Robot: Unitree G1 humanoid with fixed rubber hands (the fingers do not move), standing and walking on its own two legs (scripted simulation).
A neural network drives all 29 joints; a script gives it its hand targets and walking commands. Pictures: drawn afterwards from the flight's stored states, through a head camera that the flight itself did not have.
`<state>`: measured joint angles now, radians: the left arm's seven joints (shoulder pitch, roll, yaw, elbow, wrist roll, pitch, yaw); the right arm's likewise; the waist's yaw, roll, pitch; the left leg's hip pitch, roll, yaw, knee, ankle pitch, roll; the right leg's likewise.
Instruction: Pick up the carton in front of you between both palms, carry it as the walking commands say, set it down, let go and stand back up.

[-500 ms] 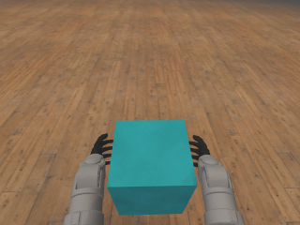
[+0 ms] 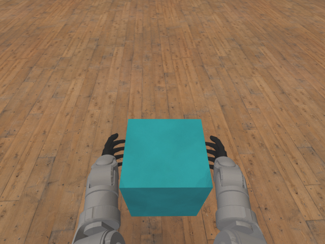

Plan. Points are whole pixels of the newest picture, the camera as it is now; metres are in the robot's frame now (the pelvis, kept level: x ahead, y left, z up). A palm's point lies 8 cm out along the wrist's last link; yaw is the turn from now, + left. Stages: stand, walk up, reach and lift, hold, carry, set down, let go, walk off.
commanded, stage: set down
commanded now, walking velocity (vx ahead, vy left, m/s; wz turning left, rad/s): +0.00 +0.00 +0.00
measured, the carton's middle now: (164, 170) +0.34 +0.00 -0.06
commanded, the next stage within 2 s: none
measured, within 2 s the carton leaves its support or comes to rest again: neither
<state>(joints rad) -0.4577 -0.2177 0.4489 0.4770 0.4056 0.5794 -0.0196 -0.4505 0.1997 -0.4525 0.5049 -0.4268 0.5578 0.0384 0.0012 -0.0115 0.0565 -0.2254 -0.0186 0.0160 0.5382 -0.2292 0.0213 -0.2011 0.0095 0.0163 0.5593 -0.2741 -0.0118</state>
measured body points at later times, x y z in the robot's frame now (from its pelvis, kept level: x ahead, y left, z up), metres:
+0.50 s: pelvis -0.03 -0.01 -0.10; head +0.17 -0.02 +0.30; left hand +0.38 +0.13 -0.18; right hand +0.38 -0.17 -0.18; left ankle +0.04 +0.11 -0.73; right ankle +0.02 -0.12 -0.73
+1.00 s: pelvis -0.06 -0.01 -0.24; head +0.22 -0.02 +0.12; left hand +0.42 +0.13 -0.33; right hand +0.44 -0.17 -0.33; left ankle +0.04 +0.12 -0.73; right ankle +0.02 -0.12 -0.73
